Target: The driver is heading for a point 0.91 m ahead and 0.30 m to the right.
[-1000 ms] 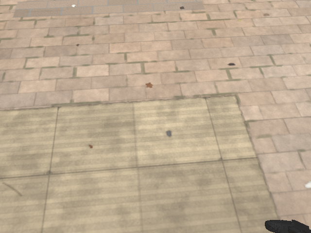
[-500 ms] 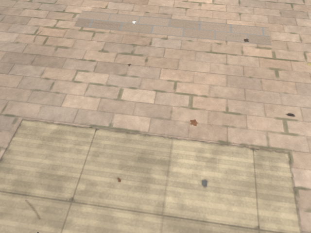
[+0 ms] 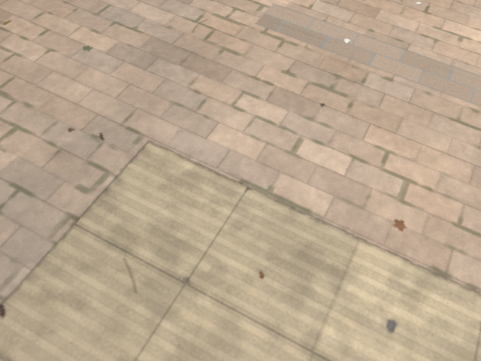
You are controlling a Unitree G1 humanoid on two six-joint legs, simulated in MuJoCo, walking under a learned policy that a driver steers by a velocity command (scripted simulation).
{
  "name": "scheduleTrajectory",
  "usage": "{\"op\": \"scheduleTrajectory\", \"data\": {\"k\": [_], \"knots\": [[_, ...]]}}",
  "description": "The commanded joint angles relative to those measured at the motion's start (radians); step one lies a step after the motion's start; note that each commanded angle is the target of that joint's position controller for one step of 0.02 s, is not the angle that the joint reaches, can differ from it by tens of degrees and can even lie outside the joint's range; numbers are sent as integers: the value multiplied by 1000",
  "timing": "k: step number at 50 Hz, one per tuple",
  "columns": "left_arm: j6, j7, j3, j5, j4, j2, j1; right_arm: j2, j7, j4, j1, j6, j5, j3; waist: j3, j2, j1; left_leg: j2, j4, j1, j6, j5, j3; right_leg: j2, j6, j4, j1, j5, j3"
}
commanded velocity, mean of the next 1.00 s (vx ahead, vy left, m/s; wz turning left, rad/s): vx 0.00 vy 0.00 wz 0.08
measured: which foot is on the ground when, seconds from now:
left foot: down 0.00-1.00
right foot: up 0.00-0.30, down 0.32-1.00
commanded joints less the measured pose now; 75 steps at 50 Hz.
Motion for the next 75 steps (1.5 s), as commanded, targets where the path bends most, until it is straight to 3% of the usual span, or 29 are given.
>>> {"op": "scheduleTrajectory", "data": {"k": [1, 2, 5, 10, 13, 15, 16, 17, 18, 20, 23, 25, 30, 40, 52, 54, 55, 57, 59, 61, 64, 67, 69, 70, 71, 72, 73, 74, 75], "knots": [[-5, 14, 24, -3, -50, 99, -6, -138, -7, -50, -44, -45, 10, -36, -140, 170, -6, 259, -205, 228, 183, 617, -254, 0, 4, 182, -181, 34, 91], [-4, 16, 24, 2, -33, 97, 14, -121, -11, -44, -54, -45, 11, -26, -149, 170, 7, 237, -203, 206, 177, 701, -215, 10, 14, 194, -123, 87, 85], [1, 13, 14, -9, -10, 69, 39, -80, -14, -16, -55, -50, 2, -7, -174, 149, 14, 217, -205, 233, 182, 728, -169, 14, 40, 123, -40, 173, 90], [4, 4, -8, -6, 4, 50, -13, -101, -15, 38, -51, -44, 0, -8, -116, 160, -21, 212, -221, 210, 170, 557, -199, 1, 49, -157, 79, 166, 86], [0, -6, -11, -17, 35, 50, -1, -95, -14, 59, -72, -45, 2, -6, -87, 148, -21, 218, -231, 164, 164, 445, -246, -1, 42, -287, 154, 187, 84], [-9, -12, -20, -6, 65, 28, 35, -80, -11, 79, -87, -47, 14, -1, -82, 123, 12, 192, -221, 138, 135, 380, -249, 3, 27, -456, 244, 316, 79], [-16, -16, -25, 9, 81, 30, 56, -74, -9, 94, -73, -51, 18, 1, -85, 91, 24, 172, -222, 112, 102, 347, -241, -11, 16, -543, 321, 485, 95], [-19, -16, -22, 16, 92, 64, 62, -73, -5, 102, -39, -56, 8, -1, -98, 42, -3, 132, -215, 102, 68, 289, -223, -44, 4, -538, 372, 624, 122], [-20, -16, -11, 8, 103, 110, 41, -88, 0, 110, -5, -58, 0, -10, -92, -32, -44, 87, -229, 89, 43, 240, -192, -48, -18, -496, 375, 614, 107], [-26, -22, -20, 5, 128, 56, 41, -86, -3, 113, -76, -50, 5, -11, -84, -9, -8, 52, -218, 138, 25, 192, -146, -33, -31, -536, 309, 470, 99], [-42, -21, -27, 9, 161, 49, 33, -65, -18, 133, -80, -27, 7, -13, -78, -2, -12, 46, -212, 176, 25, 234, -132, -26, -21, -571, 287, 450, 91], [-38, -19, -38, 0, 181, 28, 43, -69, -11, 147, -72, -26, 5, -17, -82, 5, -14, 57, -227, 172, 31, 204, -143, -22, -24, -568, 299, 445, 86], [-36, -8, -45, 5, 215, 33, 57, -64, -11, 189, -60, -30, 8, -20, -56, 42, -7, 52, -244, 144, 23, 175, -137, -19, -28, -574, 304, 419, 82], [-33, -4, -59, 6, 259, 22, 77, -84, -14, 253, -32, -36, 14, -23, -32, 40, -5, 52, -248, 137, 21, 180, -134, -7, -34, -586, 278, 410, 75], [-36, 4, -69, 2, 296, 8, 121, -57, -19, 301, -1, -34, 15, -17, -56, 31, -11, 45, -232, 162, 23, 239, -114, -1, -29, -584, 277, 412, 66], [-33, 8, -72, -2, 307, -8, 136, -62, -23, 308, 12, -30, 16, -19, -60, 57, -17, 42, -267, 152, 37, -54, -129, 34, -32, -544, 255, 233, 26], [-33, 10, -71, -7, 297, -8, 118, -82, -25, 309, 23, -29, 23, -27, -35, 86, -27, 57, -293, 128, 61, -263, -165, 60, -41, -482, 210, 130, -2], [-49, 8, -74, -11, 265, -21, 76, -121, -23, 313, 81, -41, 33, -40, 30, 172, -52, 185, -400, 116, 143, -535, -364, 75, -60, -327, 60, 60, -18], [-82, -7, -73, -26, 244, -21, 47, -138, -25, 312, 114, -69, 33, -49, 73, 196, -58, 297, -470, 115, 217, -514, -528, 27, -92, -173, -35, 65, 52], [-108, -23, -62, -40, 234, 4, 42, -120, -24, 296, 117, -98, 28, -49, 62, 160, -48, 344, -476, 220, 239, -391, -558, -21, -126, -45, -174, 11, 113], [-123, -41, -50, -33, 231, 13, 36, -117, -23, 261, 85, -108, 45, -50, 13, 117, -30, 274, -456, 261, 176, -203, -377, -41, -132, -184, -134, 102, 78], [-120, -46, -51, -8, 272, -17, 121, -149, -15, 244, 47, -101, 51, -61, -13, 128, 24, 172, -417, 43, 140, -132, -200, 37, -96, -392, 196, 323, -36], [-107, -41, -40, -9, 331, -18, 265, -101, -8, 245, 62, -97, 45, -48, -37, 96, 76, 122, -287, -115, 113, -189, -144, 90, -80, -395, 404, 308, -75], [-106, -37, -32, -16, 348, 5, 347, -45, -5, 230, 39, -101, 36, -29, -35, 31, 114, 75, -125, -198, 75, -155, -91, 25, -104, -458, 484, 256, 25], [-106, -31, -14, -15, 343, 106, 431, 24, 2, 199, 18, -108, 16, -6, -63, -216, 130, -23, 258, -324, -2, -187, 41, -192, -198, -647, 543, 110, 370], [-122, -46, 3, 1, 369, 192, 490, 27, -1, 171, 23, -122, 36, -8, -71, -306, 112, -59, 513, -482, 5, -313, -40, -356, -342, -770, 552, -110, 763], [-140, -52, -17, 5, 334, 129, 383, -32, -2, 165, 14, -136, 58, -15, -4, -152, 67, 25, 621, -551, 28, -224, -115, -357, -344, -777, 491, -191, 742], [-148, -57, -33, 2, 303, 66, 310, -61, 2, 169, 10, -143, 59, -22, 27, -110, 43, 70, 625, -566, 47, -106, -104, -304, -301, -773, 456, -148, 617], [-150, -62, -40, 5, 281, 52, 258, -67, 0, 183, 21, -146, 48, -29, 16, -79, 22, 101, 586, -534, 51, -21, -85, -258, -268, -779, 436, -50, 516]]}}
Velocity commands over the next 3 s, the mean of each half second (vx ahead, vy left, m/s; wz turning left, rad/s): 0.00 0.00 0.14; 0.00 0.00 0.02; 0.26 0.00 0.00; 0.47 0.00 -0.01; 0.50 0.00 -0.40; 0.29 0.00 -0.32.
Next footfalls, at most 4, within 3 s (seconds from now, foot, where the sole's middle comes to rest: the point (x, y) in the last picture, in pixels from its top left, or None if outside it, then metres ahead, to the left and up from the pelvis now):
0.32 right None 0.04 -0.14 -0.77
1.40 right None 0.15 -0.17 -0.77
1.92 left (214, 328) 0.52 0.06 -0.77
2.44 right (304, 240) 0.81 -0.21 -0.77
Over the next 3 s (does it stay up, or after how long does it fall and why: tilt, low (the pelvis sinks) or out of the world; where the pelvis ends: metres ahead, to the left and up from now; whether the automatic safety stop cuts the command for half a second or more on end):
stays up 0.92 -0.14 -0.01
